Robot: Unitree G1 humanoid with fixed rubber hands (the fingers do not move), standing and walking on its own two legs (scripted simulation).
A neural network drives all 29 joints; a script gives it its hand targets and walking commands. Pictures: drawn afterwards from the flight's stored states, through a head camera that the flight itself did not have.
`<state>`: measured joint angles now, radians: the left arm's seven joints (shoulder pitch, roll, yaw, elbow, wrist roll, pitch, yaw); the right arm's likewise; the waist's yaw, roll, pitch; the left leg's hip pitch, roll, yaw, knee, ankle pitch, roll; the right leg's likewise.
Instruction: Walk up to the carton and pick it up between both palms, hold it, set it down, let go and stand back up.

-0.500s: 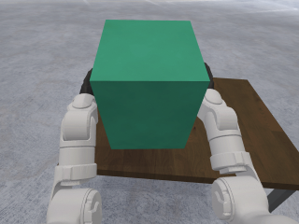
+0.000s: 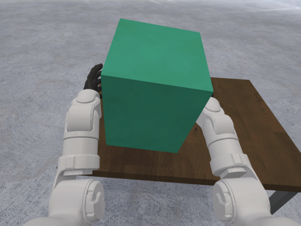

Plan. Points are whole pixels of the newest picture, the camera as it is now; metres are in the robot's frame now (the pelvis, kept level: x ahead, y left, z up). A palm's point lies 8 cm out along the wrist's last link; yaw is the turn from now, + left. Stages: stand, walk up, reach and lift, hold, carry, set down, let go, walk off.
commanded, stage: hold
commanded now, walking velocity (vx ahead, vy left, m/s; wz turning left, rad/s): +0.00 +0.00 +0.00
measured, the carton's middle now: (150, 91) +0.38 +0.01 +0.21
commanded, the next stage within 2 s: none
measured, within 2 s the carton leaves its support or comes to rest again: neither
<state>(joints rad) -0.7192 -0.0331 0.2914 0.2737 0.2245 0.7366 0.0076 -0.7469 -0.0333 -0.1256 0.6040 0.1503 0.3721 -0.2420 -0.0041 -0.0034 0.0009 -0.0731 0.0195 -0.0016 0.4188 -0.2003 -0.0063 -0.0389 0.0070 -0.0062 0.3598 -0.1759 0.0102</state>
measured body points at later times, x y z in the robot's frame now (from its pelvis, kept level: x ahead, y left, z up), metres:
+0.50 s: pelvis +0.00 +0.00 +0.00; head -0.06 +0.01 +0.45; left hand +0.36 +0.16 +0.21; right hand +0.38 -0.13 +0.23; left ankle +0.03 +0.12 -0.74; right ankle +0.02 -0.12 -0.74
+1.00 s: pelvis +0.00 +0.00 +0.00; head -0.06 +0.01 +0.45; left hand +0.37 +0.16 +0.21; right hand +0.39 -0.14 +0.19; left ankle +0.03 +0.12 -0.74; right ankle +0.02 -0.12 -0.74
